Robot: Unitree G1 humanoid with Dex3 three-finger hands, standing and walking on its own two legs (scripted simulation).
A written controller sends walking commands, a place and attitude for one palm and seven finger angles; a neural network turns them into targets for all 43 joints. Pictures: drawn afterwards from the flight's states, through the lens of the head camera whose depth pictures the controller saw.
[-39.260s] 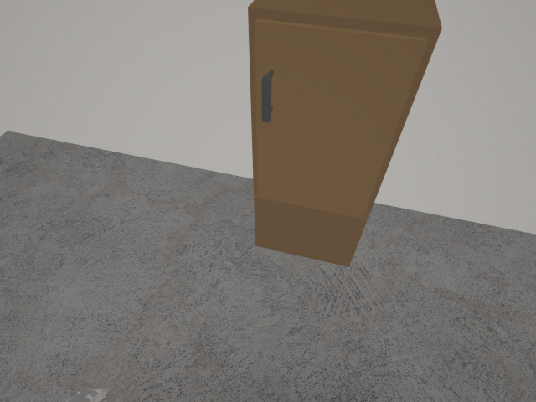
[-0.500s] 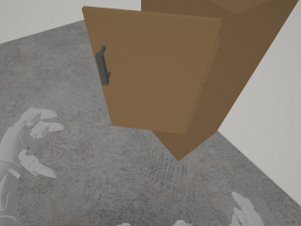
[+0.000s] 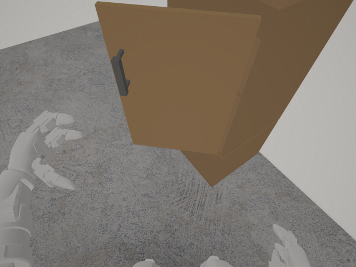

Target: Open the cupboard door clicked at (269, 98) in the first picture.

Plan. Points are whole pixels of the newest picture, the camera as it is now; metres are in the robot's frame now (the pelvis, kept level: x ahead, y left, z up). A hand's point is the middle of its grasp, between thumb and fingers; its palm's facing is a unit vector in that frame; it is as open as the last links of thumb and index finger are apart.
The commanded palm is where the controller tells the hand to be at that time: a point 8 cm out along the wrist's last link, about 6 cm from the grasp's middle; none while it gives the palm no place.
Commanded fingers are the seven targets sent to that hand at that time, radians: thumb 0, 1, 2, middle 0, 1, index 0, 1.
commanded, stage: move the hooked fingers beside the handle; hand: left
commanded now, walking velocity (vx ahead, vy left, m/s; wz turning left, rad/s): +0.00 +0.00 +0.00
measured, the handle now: (122, 73) +0.60 +0.19 +0.07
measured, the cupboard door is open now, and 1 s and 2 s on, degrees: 46 46 46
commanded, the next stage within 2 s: none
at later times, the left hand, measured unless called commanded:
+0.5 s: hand (76, 121) +0.41 +0.27 +0.07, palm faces -0.10 -0.99 +0.00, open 14.0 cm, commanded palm +0.39 +0.32 +0.07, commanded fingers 0.00 -0.50 0.30 -0.30 -1.20 -0.30 -1.20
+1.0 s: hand (85, 100) +0.48 +0.26 +0.07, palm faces -0.10 -0.99 +0.01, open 14.0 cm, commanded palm +0.48 +0.31 +0.07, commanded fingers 0.00 -0.50 0.30 -0.30 -1.20 -0.30 -1.20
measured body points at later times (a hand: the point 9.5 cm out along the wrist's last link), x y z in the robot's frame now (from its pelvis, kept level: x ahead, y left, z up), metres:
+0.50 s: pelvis +0.00 +0.01 -0.01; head +0.09 +0.03 +0.44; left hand +0.41 +0.32 +0.07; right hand +0.07 -0.26 -0.10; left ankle -0.01 +0.10 -0.69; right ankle +0.04 -0.10 -0.69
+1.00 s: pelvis +0.01 +0.03 -0.01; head +0.13 +0.05 +0.42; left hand +0.48 +0.32 +0.07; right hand +0.03 -0.25 -0.11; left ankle -0.01 +0.10 -0.69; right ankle +0.04 -0.10 -0.69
